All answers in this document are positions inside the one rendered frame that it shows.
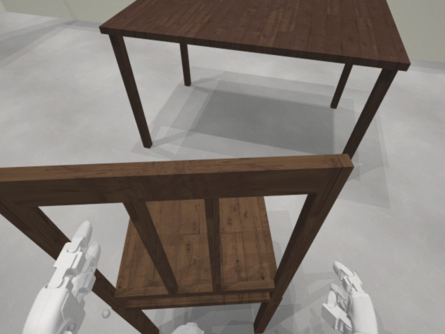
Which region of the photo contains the chair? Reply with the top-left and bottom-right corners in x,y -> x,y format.
0,154 -> 354,334

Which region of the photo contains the table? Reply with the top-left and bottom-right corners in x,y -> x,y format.
99,0 -> 411,159

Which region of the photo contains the left robot hand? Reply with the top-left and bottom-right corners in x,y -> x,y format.
22,221 -> 101,334

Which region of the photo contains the right robot hand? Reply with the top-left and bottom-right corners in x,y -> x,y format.
321,261 -> 378,334

